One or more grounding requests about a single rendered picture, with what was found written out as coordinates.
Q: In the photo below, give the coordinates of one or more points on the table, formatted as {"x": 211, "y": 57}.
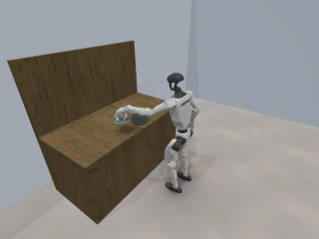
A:
{"x": 71, "y": 98}

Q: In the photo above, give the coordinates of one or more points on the lid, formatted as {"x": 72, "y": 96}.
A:
{"x": 121, "y": 121}

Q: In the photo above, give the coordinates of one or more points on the left robot hand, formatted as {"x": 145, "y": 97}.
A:
{"x": 119, "y": 112}

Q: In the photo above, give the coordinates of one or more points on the robot right shin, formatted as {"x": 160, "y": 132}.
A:
{"x": 184, "y": 165}

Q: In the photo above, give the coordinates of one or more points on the robot left upper arm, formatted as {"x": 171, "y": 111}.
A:
{"x": 165, "y": 106}

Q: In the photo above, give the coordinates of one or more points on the robot right upper arm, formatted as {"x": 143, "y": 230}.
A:
{"x": 195, "y": 108}

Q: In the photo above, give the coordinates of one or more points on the right robot forearm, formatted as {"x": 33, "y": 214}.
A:
{"x": 192, "y": 117}

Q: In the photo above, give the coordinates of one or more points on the pot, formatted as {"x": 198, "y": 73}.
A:
{"x": 139, "y": 120}

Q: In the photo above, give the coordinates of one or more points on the robot left foot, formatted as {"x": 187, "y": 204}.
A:
{"x": 170, "y": 186}

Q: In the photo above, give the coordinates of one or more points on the left robot forearm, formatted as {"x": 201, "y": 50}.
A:
{"x": 137, "y": 111}

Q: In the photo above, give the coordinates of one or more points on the right robot hand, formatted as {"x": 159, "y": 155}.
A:
{"x": 191, "y": 126}

